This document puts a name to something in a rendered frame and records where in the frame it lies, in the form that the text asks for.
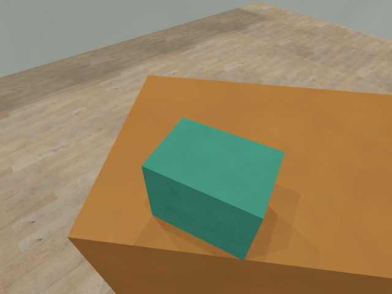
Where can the pedestal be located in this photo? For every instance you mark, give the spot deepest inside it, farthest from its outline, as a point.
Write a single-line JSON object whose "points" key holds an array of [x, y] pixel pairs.
{"points": [[328, 225]]}

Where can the carton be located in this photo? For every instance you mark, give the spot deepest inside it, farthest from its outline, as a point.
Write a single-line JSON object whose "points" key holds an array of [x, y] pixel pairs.
{"points": [[212, 184]]}

